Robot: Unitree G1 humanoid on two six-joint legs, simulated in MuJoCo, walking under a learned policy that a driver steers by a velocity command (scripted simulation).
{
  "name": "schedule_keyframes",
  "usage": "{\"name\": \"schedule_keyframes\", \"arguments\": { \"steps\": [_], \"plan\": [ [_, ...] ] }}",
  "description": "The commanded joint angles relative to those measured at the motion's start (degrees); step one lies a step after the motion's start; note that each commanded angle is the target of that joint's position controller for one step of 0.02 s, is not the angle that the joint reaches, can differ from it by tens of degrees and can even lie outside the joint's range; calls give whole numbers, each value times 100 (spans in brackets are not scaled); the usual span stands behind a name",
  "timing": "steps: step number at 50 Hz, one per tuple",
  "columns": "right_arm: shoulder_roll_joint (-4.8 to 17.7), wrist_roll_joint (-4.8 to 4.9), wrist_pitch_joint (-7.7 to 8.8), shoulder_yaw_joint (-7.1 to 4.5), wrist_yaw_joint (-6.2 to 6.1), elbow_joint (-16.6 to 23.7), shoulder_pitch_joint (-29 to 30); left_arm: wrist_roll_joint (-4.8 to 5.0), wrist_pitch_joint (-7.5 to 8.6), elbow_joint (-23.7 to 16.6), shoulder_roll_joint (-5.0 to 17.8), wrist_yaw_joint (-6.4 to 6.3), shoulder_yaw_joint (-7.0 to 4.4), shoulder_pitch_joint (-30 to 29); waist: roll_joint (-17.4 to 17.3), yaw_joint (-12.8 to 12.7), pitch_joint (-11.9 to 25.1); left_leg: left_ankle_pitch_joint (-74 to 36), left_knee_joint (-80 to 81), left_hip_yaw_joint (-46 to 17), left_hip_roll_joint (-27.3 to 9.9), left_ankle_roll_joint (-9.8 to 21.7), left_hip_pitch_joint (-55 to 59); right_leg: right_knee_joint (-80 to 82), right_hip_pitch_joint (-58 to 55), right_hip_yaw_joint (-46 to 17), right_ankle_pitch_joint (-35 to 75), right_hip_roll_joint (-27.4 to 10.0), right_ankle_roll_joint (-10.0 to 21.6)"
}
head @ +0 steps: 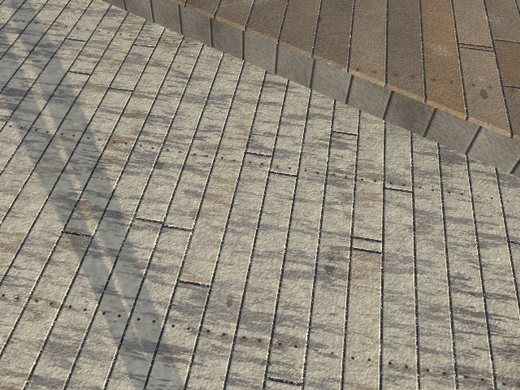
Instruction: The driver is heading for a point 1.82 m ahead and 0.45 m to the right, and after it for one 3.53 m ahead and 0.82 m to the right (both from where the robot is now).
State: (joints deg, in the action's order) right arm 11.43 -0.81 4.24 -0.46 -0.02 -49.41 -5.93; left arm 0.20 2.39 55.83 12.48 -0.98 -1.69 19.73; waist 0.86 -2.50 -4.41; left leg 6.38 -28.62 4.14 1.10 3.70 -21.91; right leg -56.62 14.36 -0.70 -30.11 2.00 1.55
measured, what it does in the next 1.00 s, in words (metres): steps on the spot: right foot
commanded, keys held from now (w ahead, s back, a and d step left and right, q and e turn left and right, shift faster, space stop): no key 0.86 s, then w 0.14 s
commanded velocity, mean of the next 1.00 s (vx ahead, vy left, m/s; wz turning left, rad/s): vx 0.06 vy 0.00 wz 0.00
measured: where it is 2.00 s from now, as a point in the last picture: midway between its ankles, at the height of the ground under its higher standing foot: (264, 327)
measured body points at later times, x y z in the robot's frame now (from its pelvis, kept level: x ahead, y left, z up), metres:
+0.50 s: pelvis +0.04 -0.01 +0.01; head +0.04 -0.01 +0.46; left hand +0.05 +0.22 -0.15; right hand +0.06 -0.25 -0.14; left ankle +0.09 +0.07 -0.73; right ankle +0.03 -0.13 -0.73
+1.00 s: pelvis +0.07 -0.02 +0.01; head +0.06 -0.02 +0.46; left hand +0.03 +0.20 -0.15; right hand +0.05 -0.24 -0.15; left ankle +0.09 +0.07 -0.73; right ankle +0.03 -0.12 -0.73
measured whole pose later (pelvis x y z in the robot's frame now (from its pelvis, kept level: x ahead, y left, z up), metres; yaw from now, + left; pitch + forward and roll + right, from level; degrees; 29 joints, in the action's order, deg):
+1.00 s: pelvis +0.07 -0.02 +0.01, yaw +0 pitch -1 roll +0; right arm 8.5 -0.7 -0.1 -0.8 -1.4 -65.1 -18.8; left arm -0.9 0.4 64.5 8.1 -2.1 0.1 21.5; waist 0.4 0.2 0.9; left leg 18.3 -27.8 2.6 2.0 3.6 -13.6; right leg -26.8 7.7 0.4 -21.6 0.8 2.6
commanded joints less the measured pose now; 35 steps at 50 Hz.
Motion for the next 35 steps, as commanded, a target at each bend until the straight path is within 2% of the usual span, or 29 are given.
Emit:
{"name": "schedule_keyframes", "arguments": {
  "steps": [1,4,8,11,12,13,14,15,16,17,19,22,35],
  "plan": [
    [407,54,-18,-44,-113,-26,-562,-167,-165,-100,402,11,-111,444,-577,57,725,-3717,1111,-1334,-1587,894,1168,-120,552,-280,286,-403,-85],
    [523,-16,10,-45,-112,-128,-492,-166,-356,131,146,10,-40,706,-603,-138,946,-3064,1273,-936,-1343,826,684,545,-190,-50,568,-313,-178],
    [644,-55,-96,-71,-99,-323,-654,-146,-478,149,232,-72,-15,189,-778,61,786,-425,1599,-1093,-1228,732,450,1607,-335,89,866,-327,-156],
    [684,8,-244,-96,-111,-409,-595,-154,-458,257,188,-83,26,121,-630,10,486,1548,1751,-1291,-1159,550,32,2477,-701,208,1381,-294,-57],
    [655,36,-283,-92,-116,-439,-616,-174,-425,311,178,-89,45,151,-488,-9,355,1980,1756,-1324,-1100,383,-159,2932,-915,174,1639,-329,1],
    [594,36,-308,-86,-121,-495,-734,-210,-371,323,255,-97,58,158,-305,22,210,2197,1723,-1341,-1015,164,-275,3363,-1004,-126,1799,-564,61],
    [538,43,-325,-94,-115,-522,-846,-255,-300,320,401,-112,63,207,-87,126,108,1946,1473,-1248,-847,3,-234,3747,-898,-580,1603,-960,150],
    [356,109,-368,-82,-96,-583,-1042,-113,-266,376,507,-104,44,-94,675,421,-187,1253,1372,-787,-400,-76,339,3958,115,-820,1002,-1018,253],
    [391,68,-374,-78,-94,-710,-1089,-89,-201,357,283,-83,103,-250,636,433,-143,643,1101,-734,-397,-85,1100,4245,587,-872,747,-1038,174],
    [397,43,-367,-92,-98,-784,-1165,-68,-142,371,252,-79,118,-295,545,471,-31,381,1023,-762,-451,-60,1463,4301,685,-774,837,-970,74],
    [478,20,-345,-111,-104,-905,-1221,-46,-111,426,292,-108,105,-246,296,451,62,310,1049,-844,-539,-28,1503,4186,417,-590,1220,-822,16],
    [371,36,-323,-77,-125,-1029,-1181,-58,-128,543,186,-116,123,-21,23,341,60,434,1179,-880,-580,-39,1189,4018,2,-487,1553,-773,77],
    [225,38,-352,-27,-188,-1439,-1373,-70,-135,794,43,-150,181,232,-64,301,44,183,1130,-859,-608,-65,1247,3946,-136,-408,1863,-756,122]
  ]
}}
